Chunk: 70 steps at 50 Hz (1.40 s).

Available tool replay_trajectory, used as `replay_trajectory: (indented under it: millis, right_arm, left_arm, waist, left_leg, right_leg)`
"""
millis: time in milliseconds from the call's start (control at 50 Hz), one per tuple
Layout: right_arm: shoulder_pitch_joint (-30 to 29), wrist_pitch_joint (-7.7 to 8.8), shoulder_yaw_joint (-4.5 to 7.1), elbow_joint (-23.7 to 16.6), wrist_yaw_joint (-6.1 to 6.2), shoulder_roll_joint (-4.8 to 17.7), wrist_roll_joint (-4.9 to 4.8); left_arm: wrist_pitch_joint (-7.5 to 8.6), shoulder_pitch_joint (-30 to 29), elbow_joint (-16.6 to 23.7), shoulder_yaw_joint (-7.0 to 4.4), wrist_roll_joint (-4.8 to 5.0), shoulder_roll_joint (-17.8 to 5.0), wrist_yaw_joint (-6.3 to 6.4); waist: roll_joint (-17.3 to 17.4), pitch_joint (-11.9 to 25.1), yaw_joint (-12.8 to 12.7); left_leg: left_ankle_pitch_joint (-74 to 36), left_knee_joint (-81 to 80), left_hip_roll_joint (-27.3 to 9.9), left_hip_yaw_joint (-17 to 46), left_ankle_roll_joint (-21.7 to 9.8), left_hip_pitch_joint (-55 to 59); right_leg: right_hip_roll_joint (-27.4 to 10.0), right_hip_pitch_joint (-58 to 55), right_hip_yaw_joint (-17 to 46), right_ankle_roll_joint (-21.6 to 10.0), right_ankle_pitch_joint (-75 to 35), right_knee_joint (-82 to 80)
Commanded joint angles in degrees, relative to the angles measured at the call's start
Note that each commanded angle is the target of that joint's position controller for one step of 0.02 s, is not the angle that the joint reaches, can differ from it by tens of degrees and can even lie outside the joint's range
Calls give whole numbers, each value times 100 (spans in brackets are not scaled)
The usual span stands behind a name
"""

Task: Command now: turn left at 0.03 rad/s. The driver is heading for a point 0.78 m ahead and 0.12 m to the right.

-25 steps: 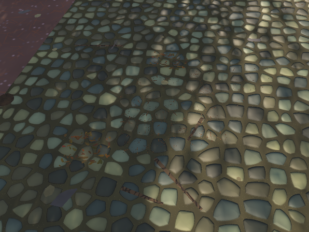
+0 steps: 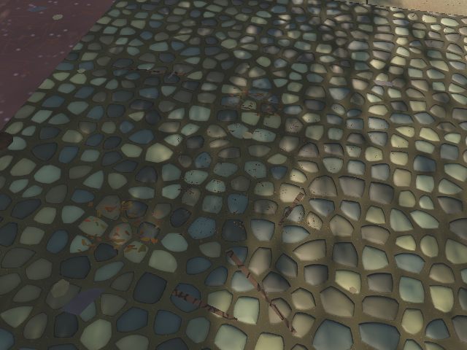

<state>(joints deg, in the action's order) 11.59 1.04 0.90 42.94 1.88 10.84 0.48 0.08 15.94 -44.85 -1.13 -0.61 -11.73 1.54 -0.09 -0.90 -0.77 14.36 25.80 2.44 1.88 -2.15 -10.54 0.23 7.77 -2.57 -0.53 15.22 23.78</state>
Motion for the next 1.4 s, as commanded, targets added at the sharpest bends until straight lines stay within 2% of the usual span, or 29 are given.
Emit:
replay_trajectory:
  millis: [20,460,500,540,580,600,640,680,720,760,780,800,820,840,860,880,940,1000,1060,1120,1180,1220,1240,1260,1280,1300,1320,1360,1400]
  right_arm:
    - [40,73,154,-218,28,591,2]
    - [485,-7,143,1029,75,553,-13]
    - [614,-43,169,1179,70,595,-9]
    - [609,-106,244,1180,28,729,18]
    - [452,-77,223,1092,-27,576,8]
    - [276,-24,200,1013,-57,458,21]
    - [-161,103,150,782,-145,276,91]
    - [-285,204,215,666,-204,514,79]
    - [-23,273,209,663,-269,409,41]
    - [779,334,206,964,-272,240,2]
    - [1355,353,275,1197,-237,371,8]
    - [2086,379,390,1342,-166,764,78]
    - [2701,365,538,1426,-150,1344,96]
    - [2417,308,466,1429,-145,1052,139]
    - [1864,332,386,1226,-170,839,138]
    - [1522,380,351,1136,-185,753,121]
    - [1462,498,236,1178,-161,560,71]
    - [1840,539,185,1394,-145,522,36]
    - [1808,545,147,1453,-138,556,49]
    - [1873,559,145,1559,-99,687,31]
    - [1678,549,174,1606,-53,886,29]
    - [1555,460,198,1620,-39,987,50]
    - [1607,447,150,1534,-60,834,41]
    - [2312,418,24,1421,-134,66,-133]
    - [1991,420,174,1417,-144,614,-33]
    - [1438,426,218,1208,-159,723,6]
    - [1122,456,206,1144,-179,695,32]
    - [1160,347,206,1182,-238,512,147]
    - [1217,212,188,1232,-319,327,196]
  left_arm:
    - [41,126,209,-123,2,-482,29]
    - [24,352,-800,-54,-7,-389,113]
    - [13,539,-946,-65,-27,-386,92]
    - [-21,551,-921,-106,-55,-499,60]
    - [7,748,-942,-102,-31,-462,33]
    - [44,955,-994,-122,-24,-496,31]
    - [116,1292,-1152,-277,-5,-867,20]
    - [187,1189,-1146,-309,-38,-830,-26]
    - [242,932,-1145,-326,-19,-827,-55]
    - [250,477,-1075,-327,47,-732,-70]
    - [272,396,-1033,-315,33,-664,-65]
    - [329,151,-893,-239,-4,-455,-81]
    - [378,45,-636,-149,2,-159,-106]
    - [371,-77,-595,-264,-120,-603,-124]
    - [392,-94,-616,-256,-113,-503,-189]
    - [422,-8,-668,-225,-62,-384,-249]
    - [346,-77,-646,-245,-121,-365,-356]
    - [272,-662,-400,-222,-150,-270,-404]
    - [256,-1501,-42,-127,-105,-150,-434]
    - [238,-1801,117,-110,-42,-225,-391]
    - [273,-1287,-9,-215,-52,-461,-262]
    - [330,242,-519,-384,-97,-740,-150]
    - [357,1095,-721,-507,-223,-1128,-79]
    - [360,1311,-735,-610,-337,-1628,-109]
    - [310,895,-714,-587,-75,-1420,-191]
    - [323,181,-611,-490,-4,-1093,-200]
    - [376,-98,-594,-389,-9,-720,-225]
    - [468,-144,-773,-266,-25,-376,-192]
    - [574,161,-953,-249,-30,-371,-187]
  waist:
    - [91,134,20]
    - [23,-162,64]
    - [78,-126,52]
    - [20,-537,34]
    - [-121,-913,-68]
    - [-291,-882,-181]
    - [-951,-736,-320]
    - [-702,-714,-273]
    - [-747,-831,-2]
    - [-580,-788,436]
    - [-297,-602,640]
    - [569,-374,987]
    - [1797,-214,1124]
    - [1036,-611,836]
    - [431,-761,525]
    - [218,-729,339]
    - [277,-477,162]
    - [367,-584,192]
    - [435,-744,258]
    - [564,-746,244]
    - [587,-345,-106]
    - [452,476,-762]
    - [111,996,-1022]
    - [-1228,1679,-561]
    - [-720,1597,-526]
    - [-437,637,-226]
    - [-59,229,-155]
    - [-104,-81,206]
    - [-141,-120,295]
  left_leg:
    - [-1725,-400,-674,656,-148,52]
    - [-978,-818,-612,625,-125,2]
    - [562,-860,-453,605,-206,-66]
    - [2326,-733,-366,683,-412,-610]
    - [2548,-439,-354,759,-485,-1154]
    - [2131,-120,-255,602,-424,-1417]
    - [774,865,-3,-284,-199,-1875]
    - [979,1342,-241,-233,-184,-1845]
    - [1076,943,-331,-282,-279,-1394]
    - [277,-156,-12,-635,-336,291]
    - [149,-361,41,-503,-338,1431]
    - [1073,-1051,-858,776,-468,2308]
    - [2451,-1949,-2177,3045,-983,2609]
    - [2125,-1872,-2401,3248,-1263,1972]
    - [1683,-1829,-2199,2742,-1239,1627]
    - [1171,-1899,-1953,2226,-1119,1436]
    - [-424,-2012,-1511,1222,-917,1411]
    - [-1991,-1934,-1395,683,-936,1419]
    - [-2764,-1952,-1209,246,-867,994]
    - [-3368,-1960,-1304,96,-794,962]
    - [-5422,-1035,-1405,-107,-647,1414]
    - [-5533,952,-1222,-290,-480,1186]
    - [-3820,2527,-952,-416,-427,106]
    - [782,4892,97,-557,-199,-1804]
    - [1142,5523,116,227,-294,-2283]
    - [574,5399,-283,198,-342,-2573]
    - [231,5071,-477,143,-363,-2430]
    - [76,4446,-735,123,-319,-1865]
    - [60,4153,-771,12,-244,-1683]
  right_leg:
    - [-416,-35,432,-85,-1046,-273]
    - [-529,-9,549,-187,-790,-552]
    - [-336,42,445,-251,567,-480]
    - [-299,487,626,-454,2173,-416]
    - [-516,569,1098,-670,2698,-566]
    - [-739,273,1489,-813,2720,-798]
    - [-1625,-451,2655,-1284,2872,-1690]
    - [-1843,-308,2789,-1417,2463,-1950]
    - [-1665,49,2324,-1296,2094,-1844]
    - [-1061,1001,1445,-976,1613,-1305]
    - [-780,1706,1103,-831,1448,-760]
    - [-317,2478,468,-602,1078,640]
    - [234,3428,-217,-420,1272,2312]
    - [-64,3632,227,-526,1401,3347]
    - [-291,3663,423,-578,926,3703]
    - [-436,3551,463,-536,461,3716]
    - [-522,3363,216,-315,-123,3568]
    - [-504,3655,-58,-150,-427,3275]
    - [-376,3214,-292,-109,-895,2135]
    - [-207,2462,-448,-312,-1199,1289]
    - [120,1554,-495,-639,-969,1015]
    - [313,-146,-488,-861,-896,542]
    - [-568,-1478,446,-1073,-123,471]
    - [-2363,-2759,3405,-1844,647,-134]
    - [-2291,-2265,4440,-1929,982,-993]
    - [-2133,-1406,3391,-1740,1127,-1079]
    - [-1898,-695,2750,-1605,576,-1279]
    - [-1418,202,1799,-1279,-200,-1503]
    - [-1288,437,1374,-1271,-858,-1598]
